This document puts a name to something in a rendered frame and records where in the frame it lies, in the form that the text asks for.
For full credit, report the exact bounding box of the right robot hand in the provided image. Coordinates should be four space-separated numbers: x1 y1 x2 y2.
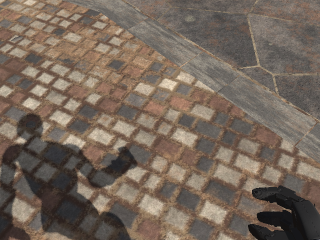
248 185 320 240

